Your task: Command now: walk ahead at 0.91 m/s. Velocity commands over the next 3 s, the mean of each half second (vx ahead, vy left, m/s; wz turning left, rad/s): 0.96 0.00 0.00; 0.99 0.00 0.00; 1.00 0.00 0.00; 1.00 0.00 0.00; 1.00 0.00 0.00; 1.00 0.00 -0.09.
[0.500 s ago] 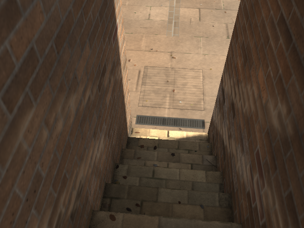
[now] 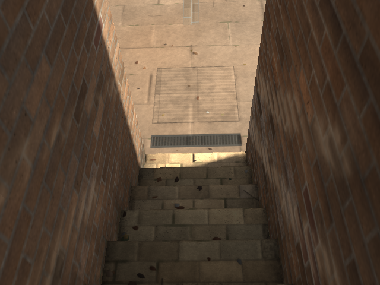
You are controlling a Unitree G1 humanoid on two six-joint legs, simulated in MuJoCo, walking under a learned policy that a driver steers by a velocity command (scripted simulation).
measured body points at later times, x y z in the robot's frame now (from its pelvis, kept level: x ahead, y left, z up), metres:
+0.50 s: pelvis +0.31 -0.05 -0.31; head +0.31 -0.06 +0.14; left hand +0.46 +0.19 -0.43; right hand +0.28 -0.27 -0.47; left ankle +0.20 +0.06 -0.81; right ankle +0.36 -0.14 -1.05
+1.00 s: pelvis +0.69 -0.02 -0.52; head +0.70 -0.02 -0.08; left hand +0.69 +0.24 -0.67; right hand +0.72 -0.27 -0.67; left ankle +0.65 +0.07 -1.23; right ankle +0.66 -0.19 -1.06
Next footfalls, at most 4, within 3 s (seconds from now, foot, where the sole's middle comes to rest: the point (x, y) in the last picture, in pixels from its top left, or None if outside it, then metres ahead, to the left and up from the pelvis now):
0.20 left None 0.21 0.06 -0.89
0.48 right None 0.40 -0.15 -1.08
0.88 left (185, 262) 0.69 0.07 -1.27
1.22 right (214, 229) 0.93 -0.11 -1.46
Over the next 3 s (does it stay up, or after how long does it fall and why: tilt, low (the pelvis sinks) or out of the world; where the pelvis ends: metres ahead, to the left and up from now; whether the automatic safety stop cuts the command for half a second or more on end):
stays up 2.54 0.03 -1.45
